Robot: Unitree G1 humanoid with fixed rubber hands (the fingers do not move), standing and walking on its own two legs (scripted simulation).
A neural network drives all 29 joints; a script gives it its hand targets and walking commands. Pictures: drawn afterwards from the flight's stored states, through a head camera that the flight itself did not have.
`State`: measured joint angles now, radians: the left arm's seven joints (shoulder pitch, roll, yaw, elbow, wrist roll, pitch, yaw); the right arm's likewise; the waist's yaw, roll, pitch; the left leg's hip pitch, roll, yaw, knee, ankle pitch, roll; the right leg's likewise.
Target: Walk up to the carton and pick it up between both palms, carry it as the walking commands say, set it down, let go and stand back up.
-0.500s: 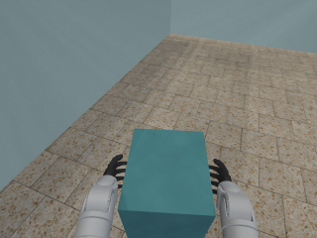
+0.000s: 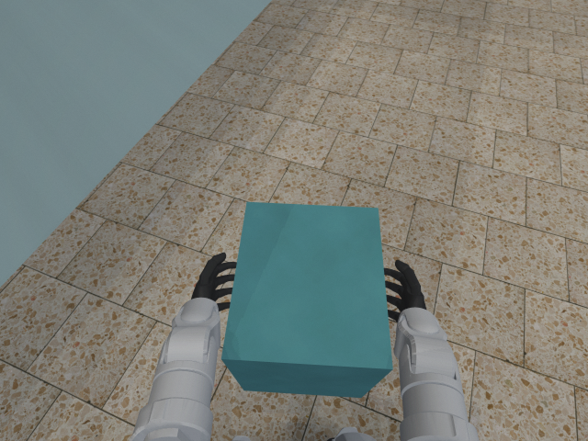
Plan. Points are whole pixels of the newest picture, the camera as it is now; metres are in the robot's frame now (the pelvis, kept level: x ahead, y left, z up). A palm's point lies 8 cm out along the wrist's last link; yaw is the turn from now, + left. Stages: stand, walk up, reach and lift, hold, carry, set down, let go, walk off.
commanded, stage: set down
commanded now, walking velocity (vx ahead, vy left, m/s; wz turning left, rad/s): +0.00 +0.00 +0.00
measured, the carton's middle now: (306, 304) +0.35 -0.02 -0.10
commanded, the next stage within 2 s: none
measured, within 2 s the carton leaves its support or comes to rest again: neither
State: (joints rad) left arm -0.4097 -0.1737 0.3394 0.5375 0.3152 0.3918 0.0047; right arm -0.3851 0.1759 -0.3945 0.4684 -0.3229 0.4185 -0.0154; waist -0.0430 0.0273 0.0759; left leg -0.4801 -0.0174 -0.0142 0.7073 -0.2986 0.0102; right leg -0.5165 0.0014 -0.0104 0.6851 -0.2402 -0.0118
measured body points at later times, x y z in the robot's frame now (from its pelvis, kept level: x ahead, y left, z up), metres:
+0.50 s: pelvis -0.01 +0.00 -0.07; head +0.14 -0.03 +0.36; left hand +0.38 +0.12 -0.12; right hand +0.36 -0.18 -0.13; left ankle +0.04 +0.11 -0.72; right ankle +0.07 -0.11 -0.72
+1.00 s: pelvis -0.02 +0.00 -0.15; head +0.18 -0.04 +0.26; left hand +0.40 +0.11 -0.22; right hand +0.39 -0.19 -0.23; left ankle +0.04 +0.11 -0.72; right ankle +0.07 -0.11 -0.72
